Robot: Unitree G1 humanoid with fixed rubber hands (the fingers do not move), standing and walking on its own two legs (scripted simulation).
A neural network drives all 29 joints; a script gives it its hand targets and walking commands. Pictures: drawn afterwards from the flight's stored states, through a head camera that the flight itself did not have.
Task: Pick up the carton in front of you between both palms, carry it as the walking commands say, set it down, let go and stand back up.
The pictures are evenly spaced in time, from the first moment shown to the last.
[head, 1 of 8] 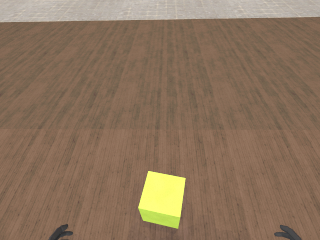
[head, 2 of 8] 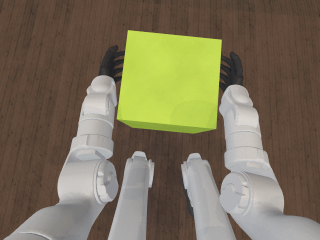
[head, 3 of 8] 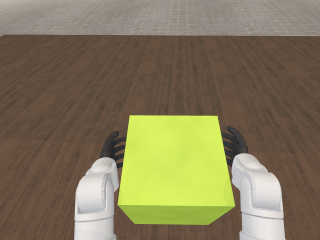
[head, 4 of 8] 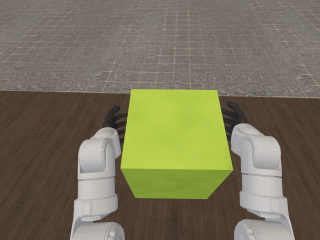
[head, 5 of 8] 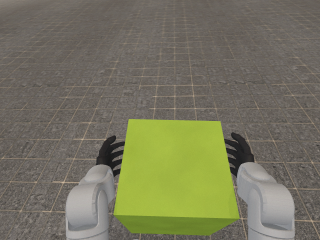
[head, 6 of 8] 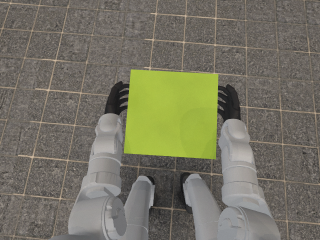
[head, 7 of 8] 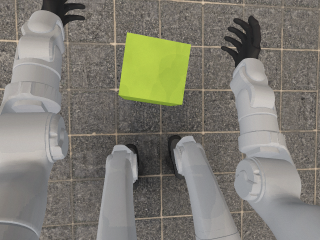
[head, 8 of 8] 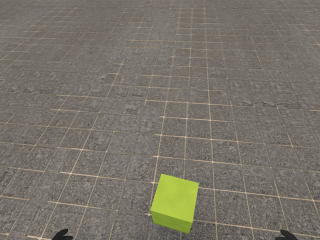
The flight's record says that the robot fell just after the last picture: no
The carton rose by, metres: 0.69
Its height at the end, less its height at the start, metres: -0.33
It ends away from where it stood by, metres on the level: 5.06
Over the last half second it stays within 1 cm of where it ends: yes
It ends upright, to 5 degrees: yes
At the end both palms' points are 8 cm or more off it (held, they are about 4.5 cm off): yes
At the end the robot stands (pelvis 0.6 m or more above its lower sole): yes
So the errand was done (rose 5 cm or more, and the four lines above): yes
